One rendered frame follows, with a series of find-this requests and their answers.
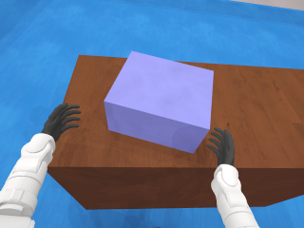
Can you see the robot right hand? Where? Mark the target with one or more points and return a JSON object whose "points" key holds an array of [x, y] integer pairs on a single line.
{"points": [[226, 149]]}

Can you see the robot left hand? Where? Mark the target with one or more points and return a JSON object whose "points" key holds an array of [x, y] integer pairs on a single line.
{"points": [[56, 122]]}

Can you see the pedestal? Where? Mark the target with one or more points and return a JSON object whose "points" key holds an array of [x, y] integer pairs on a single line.
{"points": [[261, 107]]}

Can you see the robot right forearm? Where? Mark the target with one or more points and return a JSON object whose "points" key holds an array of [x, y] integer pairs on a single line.
{"points": [[231, 203]]}

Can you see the robot left upper arm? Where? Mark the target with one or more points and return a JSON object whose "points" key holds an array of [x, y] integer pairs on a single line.
{"points": [[7, 221]]}

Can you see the robot left forearm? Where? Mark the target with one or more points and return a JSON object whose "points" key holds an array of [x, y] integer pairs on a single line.
{"points": [[18, 196]]}

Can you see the carton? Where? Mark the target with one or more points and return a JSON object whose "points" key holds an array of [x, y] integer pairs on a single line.
{"points": [[161, 101]]}

